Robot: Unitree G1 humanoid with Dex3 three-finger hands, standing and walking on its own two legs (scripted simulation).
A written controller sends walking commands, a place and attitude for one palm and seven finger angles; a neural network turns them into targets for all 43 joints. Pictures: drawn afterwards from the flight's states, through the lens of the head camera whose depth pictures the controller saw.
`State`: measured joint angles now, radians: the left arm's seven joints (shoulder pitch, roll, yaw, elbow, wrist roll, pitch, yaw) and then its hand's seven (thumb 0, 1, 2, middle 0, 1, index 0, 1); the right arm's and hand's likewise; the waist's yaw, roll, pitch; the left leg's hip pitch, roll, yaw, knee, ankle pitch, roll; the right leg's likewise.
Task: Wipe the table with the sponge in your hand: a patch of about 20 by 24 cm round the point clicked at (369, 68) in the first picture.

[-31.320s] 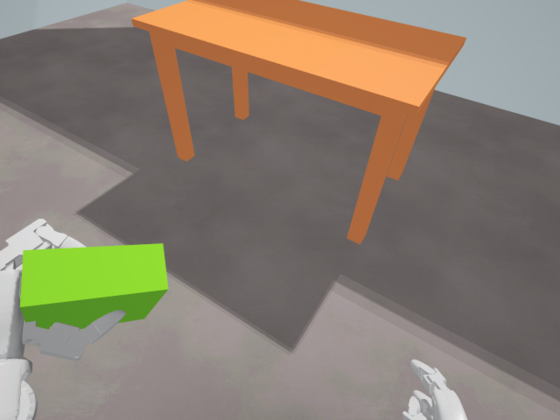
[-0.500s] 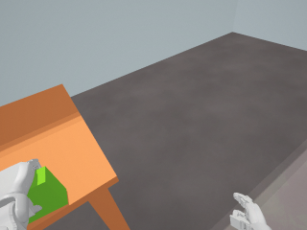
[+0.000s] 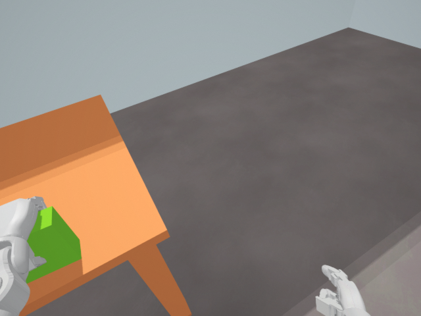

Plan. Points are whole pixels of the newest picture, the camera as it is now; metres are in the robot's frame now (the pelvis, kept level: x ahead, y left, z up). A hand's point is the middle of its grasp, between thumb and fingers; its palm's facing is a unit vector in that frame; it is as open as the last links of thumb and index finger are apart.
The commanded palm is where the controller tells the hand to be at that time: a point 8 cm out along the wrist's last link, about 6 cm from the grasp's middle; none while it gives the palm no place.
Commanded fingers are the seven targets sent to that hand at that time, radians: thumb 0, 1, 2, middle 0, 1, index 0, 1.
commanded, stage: wipe forward along the middle lane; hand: left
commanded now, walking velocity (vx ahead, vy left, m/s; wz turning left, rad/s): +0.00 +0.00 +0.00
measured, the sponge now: (36, 254) +0.20 +0.38 +0.03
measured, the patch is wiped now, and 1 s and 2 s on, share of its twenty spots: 0.95 0.95 0.95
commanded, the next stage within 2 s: bring the hand home and regain balance in 1.30 s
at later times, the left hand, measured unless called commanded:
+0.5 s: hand (26, 218) +0.25 +0.41 +0.07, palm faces -0.13 -0.03 -0.99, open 9.3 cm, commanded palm +0.24 +0.42 +0.11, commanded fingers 0.00 0.10 1.30 -1.20 -1.60 -1.20 -1.60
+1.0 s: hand (29, 201) +0.29 +0.42 +0.08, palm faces -0.19 -0.03 -0.98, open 9.3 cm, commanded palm +0.28 +0.46 +0.11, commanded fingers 0.00 0.10 1.30 -1.20 -1.60 -1.20 -1.60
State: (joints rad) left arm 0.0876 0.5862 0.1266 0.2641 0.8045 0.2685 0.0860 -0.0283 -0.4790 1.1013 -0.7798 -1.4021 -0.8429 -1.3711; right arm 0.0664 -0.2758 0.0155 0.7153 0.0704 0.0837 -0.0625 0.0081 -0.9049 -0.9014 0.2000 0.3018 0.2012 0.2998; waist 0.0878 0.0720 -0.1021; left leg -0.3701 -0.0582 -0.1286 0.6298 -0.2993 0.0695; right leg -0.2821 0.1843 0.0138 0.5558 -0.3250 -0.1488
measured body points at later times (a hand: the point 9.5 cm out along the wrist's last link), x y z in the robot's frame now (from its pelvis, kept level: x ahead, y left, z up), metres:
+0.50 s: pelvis -0.01 -0.02 -0.01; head +0.02 -0.06 +0.43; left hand +0.26 +0.40 +0.13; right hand +0.15 -0.27 -0.14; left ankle +0.02 +0.13 -0.72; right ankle -0.03 +0.00 -0.72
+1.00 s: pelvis +0.01 -0.06 -0.03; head +0.07 -0.10 +0.42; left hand +0.30 +0.42 +0.13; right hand +0.12 -0.33 -0.17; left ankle +0.05 +0.11 -0.70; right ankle -0.03 +0.00 -0.72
